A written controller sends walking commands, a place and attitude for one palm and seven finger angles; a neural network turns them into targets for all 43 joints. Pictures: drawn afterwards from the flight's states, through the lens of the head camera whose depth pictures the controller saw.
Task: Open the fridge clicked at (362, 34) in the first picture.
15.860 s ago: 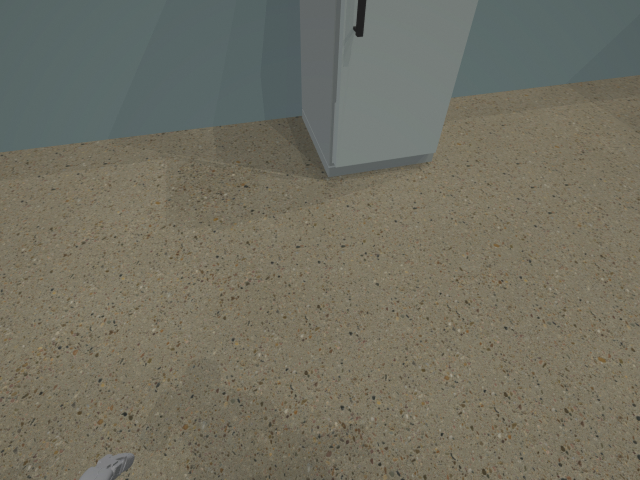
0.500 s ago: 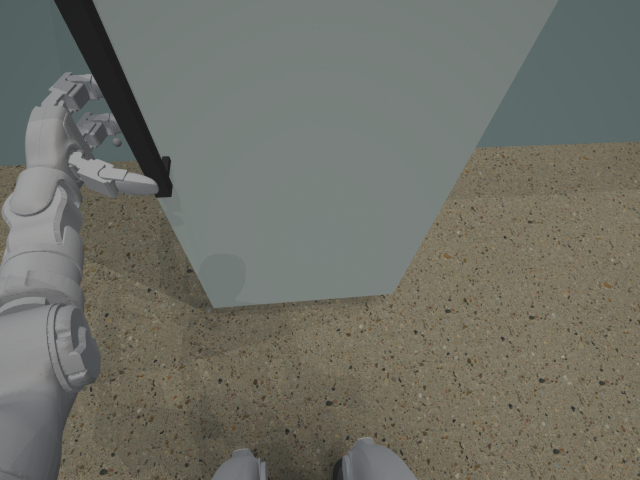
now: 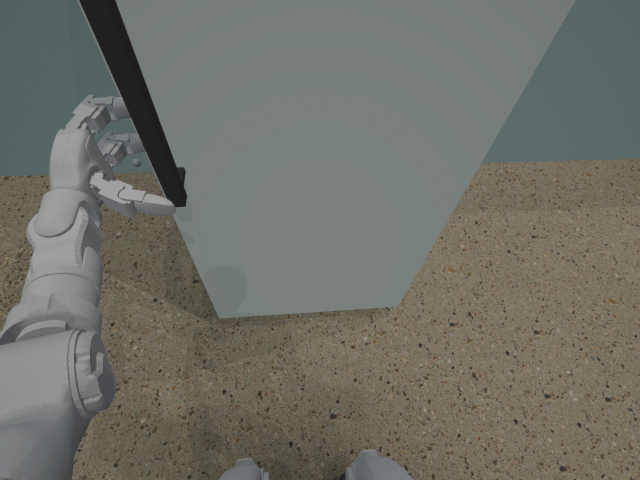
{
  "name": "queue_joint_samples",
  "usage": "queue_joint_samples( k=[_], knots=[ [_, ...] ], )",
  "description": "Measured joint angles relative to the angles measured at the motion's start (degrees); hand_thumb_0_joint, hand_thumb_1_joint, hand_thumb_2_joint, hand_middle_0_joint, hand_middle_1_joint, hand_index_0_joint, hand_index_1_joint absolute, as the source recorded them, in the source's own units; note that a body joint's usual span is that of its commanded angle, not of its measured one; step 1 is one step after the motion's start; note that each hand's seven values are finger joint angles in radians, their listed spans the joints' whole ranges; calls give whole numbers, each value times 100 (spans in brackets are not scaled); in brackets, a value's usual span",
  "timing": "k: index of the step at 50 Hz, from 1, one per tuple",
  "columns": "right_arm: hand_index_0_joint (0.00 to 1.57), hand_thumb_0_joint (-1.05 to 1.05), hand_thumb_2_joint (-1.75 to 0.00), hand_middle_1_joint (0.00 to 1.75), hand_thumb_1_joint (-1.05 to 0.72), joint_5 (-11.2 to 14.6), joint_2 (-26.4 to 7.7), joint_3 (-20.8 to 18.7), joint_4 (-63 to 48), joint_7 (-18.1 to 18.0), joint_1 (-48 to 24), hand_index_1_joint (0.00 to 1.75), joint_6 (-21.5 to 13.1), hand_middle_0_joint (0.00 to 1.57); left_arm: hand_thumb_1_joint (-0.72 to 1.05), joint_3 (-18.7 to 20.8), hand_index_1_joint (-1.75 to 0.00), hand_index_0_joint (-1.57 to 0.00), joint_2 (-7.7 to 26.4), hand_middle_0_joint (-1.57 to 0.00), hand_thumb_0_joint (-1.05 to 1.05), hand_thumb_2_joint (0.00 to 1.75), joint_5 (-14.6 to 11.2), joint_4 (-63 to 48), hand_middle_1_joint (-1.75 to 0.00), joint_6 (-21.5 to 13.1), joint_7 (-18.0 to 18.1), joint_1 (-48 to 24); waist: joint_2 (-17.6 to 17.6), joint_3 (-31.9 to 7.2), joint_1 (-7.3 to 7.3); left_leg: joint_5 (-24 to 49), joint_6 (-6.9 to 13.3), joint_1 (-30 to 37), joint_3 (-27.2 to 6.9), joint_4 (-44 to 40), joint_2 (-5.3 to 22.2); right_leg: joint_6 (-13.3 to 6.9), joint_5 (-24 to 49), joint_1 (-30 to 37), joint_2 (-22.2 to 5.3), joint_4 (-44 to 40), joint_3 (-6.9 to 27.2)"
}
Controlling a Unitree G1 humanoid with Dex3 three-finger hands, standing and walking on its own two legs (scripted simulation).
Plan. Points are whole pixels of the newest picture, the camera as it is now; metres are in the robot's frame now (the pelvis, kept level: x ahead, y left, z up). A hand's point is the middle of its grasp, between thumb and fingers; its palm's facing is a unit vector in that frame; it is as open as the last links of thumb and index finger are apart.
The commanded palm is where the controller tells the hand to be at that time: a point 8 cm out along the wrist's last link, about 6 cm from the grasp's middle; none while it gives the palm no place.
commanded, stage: slide the fingers in behind the handle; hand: left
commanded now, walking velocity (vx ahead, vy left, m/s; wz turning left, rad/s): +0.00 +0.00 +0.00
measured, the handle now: (121, 35) +0.53 +0.19 +0.23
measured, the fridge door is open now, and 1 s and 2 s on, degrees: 0 0 0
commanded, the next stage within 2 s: grip the handle and tug to test in 1.40 s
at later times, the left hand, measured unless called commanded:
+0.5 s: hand (158, 160) +0.48 +0.18 +0.10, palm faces +0.03 -1.00 -0.01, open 14.0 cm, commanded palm +0.46 +0.23 +0.10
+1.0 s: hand (173, 161) +0.48 +0.16 +0.10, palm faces +0.04 -1.00 -0.01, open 14.0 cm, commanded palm +0.45 +0.21 +0.10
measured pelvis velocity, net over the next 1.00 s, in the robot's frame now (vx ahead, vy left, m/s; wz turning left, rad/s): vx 0.00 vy -0.01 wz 0.01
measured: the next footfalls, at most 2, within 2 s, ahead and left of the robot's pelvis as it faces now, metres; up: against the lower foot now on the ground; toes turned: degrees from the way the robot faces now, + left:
none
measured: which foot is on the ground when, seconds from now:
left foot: down 0.00-1.00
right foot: down 0.00-1.00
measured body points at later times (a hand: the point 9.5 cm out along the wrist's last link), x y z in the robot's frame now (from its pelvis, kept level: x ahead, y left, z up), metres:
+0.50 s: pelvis +0.00 +0.00 +0.00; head +0.09 +0.01 +0.44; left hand +0.48 +0.23 +0.11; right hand +0.02 -0.26 -0.12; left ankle +0.00 +0.10 -0.69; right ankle +0.02 -0.12 -0.69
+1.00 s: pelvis +0.00 -0.01 +0.00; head +0.08 +0.00 +0.44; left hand +0.47 +0.22 +0.11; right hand +0.03 -0.27 -0.12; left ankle +0.00 +0.10 -0.69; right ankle +0.02 -0.12 -0.69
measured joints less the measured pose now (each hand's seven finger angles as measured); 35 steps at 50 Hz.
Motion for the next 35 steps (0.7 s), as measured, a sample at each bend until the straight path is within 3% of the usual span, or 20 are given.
queue_joint_samples(
  k=[11, 35],
  knots=[
    [20, 1, -90, 30, -91, -25, 62, 24, 44, -6, -239, 30, -150, 21, -50, -252, -120, -30, -229, -30, -1, 30, 101, 105, -120, -58, 290, -242, -7, 75, 26, 16, 12, -44, -51, 54, -72, 16, -29, -22, -72, 80, -49],
    [20, 1, -90, 30, -91, -21, 26, -49, 132, 21, -60, 30, -109, 21, -50, -227, -120, -30, -379, -30, -1, 30, 92, 32, -120, -55, 427, -92, 4, 29, 22, 40, -44, 78, -27, -53, -27, -43, -27, 46, -20, 42, -17]
  ],
)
